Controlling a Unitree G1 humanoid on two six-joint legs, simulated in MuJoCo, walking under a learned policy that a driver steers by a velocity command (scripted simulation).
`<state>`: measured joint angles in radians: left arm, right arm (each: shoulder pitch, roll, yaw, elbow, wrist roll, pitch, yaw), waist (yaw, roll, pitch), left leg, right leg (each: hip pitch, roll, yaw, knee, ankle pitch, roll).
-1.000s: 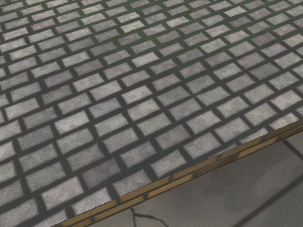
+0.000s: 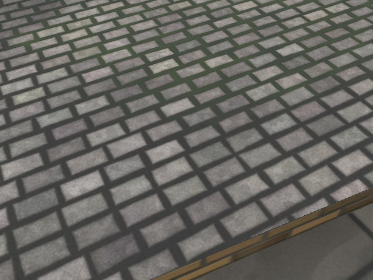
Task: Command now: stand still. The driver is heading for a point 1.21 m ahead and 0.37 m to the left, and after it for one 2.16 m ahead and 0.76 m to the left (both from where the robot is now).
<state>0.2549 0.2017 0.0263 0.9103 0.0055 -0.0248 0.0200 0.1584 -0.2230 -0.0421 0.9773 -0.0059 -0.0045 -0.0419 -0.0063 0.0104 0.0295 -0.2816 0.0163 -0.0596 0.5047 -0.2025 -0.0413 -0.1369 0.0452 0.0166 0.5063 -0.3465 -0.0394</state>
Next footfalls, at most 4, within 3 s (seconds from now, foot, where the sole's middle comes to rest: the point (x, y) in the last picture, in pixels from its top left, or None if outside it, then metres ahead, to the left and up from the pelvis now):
0.72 left None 0.18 0.18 -0.77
1.26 right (208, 217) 0.67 -0.04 -0.61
1.74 left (160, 134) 1.06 0.15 -0.61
2.16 right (161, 71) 1.50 0.16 -0.61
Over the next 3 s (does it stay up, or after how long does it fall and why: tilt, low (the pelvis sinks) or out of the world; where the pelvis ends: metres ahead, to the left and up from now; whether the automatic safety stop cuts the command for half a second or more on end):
stays up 1.42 0.27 0.14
